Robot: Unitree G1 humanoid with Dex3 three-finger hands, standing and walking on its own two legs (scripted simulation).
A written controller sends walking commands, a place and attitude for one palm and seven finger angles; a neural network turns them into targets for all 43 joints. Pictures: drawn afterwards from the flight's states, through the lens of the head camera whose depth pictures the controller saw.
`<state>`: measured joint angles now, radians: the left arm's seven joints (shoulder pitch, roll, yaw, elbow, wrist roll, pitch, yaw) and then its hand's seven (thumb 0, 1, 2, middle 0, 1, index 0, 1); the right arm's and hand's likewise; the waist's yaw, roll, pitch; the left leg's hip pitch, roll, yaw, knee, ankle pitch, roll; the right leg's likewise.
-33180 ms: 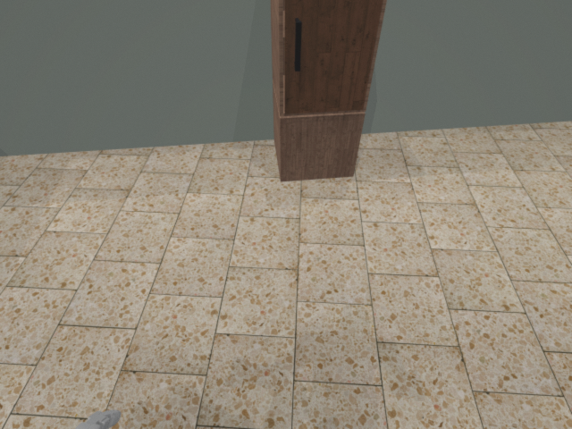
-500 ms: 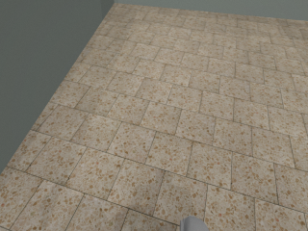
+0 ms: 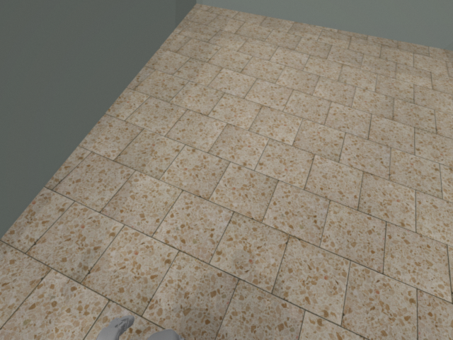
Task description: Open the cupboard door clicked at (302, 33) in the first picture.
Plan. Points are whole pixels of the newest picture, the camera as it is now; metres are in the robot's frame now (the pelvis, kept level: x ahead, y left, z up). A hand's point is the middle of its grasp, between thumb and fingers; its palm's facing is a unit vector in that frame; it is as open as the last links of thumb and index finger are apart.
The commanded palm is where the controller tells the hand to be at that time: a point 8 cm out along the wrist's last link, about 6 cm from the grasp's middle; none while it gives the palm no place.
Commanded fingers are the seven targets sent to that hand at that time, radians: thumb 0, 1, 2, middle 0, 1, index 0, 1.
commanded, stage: turn to face it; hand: left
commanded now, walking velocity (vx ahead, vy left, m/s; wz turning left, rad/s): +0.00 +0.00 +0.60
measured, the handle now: out of the picture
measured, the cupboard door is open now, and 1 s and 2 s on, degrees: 48 48 48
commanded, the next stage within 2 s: none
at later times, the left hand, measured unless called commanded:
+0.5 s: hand out of the picture +0.07 +0.19 -0.15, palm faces +0.27 -0.90 -0.34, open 7.4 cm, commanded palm none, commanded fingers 0.00 0.90 0.90 -0.20 -0.30 -0.20 -0.30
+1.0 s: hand out of the picture -0.05 +0.13 -0.19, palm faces +0.60 -0.76 -0.24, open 7.3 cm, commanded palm none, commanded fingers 0.00 0.90 0.90 -0.20 -0.30 -0.20 -0.30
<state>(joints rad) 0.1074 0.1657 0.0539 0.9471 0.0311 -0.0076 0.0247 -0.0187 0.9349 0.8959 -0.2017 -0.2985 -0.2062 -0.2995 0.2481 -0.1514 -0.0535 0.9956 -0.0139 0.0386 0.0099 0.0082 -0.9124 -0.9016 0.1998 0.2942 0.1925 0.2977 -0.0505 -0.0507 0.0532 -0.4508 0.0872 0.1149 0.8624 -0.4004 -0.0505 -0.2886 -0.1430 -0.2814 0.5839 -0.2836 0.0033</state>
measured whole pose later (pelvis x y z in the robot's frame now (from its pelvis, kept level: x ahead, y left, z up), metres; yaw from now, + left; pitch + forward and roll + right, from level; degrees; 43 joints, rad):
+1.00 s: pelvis +0.05 -0.06 -0.01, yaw +36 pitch +1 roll +1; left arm 0.25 0.25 0.06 0.94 0.02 0.04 0.02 0.01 0.91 0.90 -0.20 -0.30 -0.20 -0.30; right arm 0.04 -0.22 -0.05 0.87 -0.02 0.03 0.03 0.01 -0.91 -0.90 0.20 0.29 0.19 0.30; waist 0.02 -0.07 0.12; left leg -0.32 -0.01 0.10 0.65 -0.32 0.04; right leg -0.34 -0.15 -0.22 0.91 -0.54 0.03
